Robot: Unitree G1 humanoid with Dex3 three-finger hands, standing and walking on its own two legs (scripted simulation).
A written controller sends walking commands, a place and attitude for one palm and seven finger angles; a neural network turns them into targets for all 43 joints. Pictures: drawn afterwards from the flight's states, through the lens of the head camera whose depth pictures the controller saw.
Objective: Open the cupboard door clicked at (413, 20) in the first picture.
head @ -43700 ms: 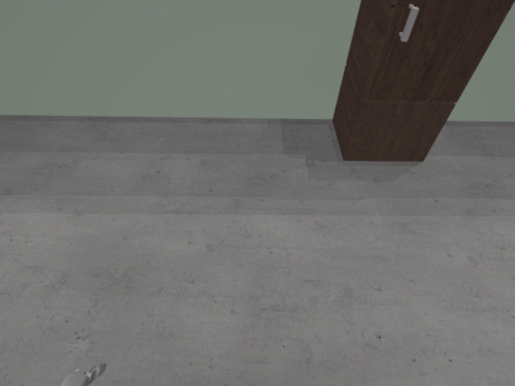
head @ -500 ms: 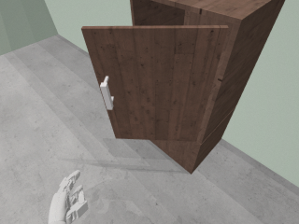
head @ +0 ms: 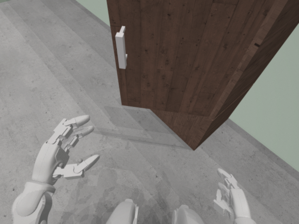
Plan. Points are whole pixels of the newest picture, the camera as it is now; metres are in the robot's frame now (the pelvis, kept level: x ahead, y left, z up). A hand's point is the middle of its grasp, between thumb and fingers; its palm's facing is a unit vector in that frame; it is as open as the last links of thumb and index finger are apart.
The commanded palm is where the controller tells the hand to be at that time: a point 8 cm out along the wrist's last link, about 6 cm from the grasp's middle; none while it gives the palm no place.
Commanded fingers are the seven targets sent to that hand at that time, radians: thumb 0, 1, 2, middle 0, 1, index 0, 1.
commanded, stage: raise the hand with hooked fingers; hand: left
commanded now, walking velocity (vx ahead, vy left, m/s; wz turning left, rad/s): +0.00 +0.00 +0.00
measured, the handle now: (122, 48) +0.61 +0.15 +0.10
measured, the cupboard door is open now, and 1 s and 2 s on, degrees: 41 41 41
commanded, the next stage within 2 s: move the hooked fingers beside the handle in 1.44 s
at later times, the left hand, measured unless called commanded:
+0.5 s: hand (63, 141) +0.28 +0.23 +0.08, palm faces -0.04 -1.00 -0.07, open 12.9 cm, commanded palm +0.25 +0.29 +0.09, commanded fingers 0.00 -0.48 0.31 -0.30 -1.18 -0.30 -1.18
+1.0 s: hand (51, 111) +0.32 +0.26 +0.13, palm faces -0.01 -1.00 -0.05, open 14.0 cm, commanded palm +0.29 +0.30 +0.12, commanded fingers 0.00 -0.50 0.30 -0.30 -1.20 -0.30 -1.20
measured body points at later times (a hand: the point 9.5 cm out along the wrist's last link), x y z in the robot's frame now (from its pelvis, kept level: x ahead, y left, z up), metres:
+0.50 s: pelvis +0.02 +0.01 +0.03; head +0.08 +0.02 +0.47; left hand +0.27 +0.29 +0.09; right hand +0.19 -0.24 -0.04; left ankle +0.03 +0.10 -0.65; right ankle +0.04 -0.12 -0.65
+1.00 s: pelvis +0.03 -0.01 +0.04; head +0.08 -0.01 +0.49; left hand +0.32 +0.31 +0.13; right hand +0.17 -0.27 -0.04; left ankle +0.03 +0.09 -0.65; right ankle +0.04 -0.12 -0.65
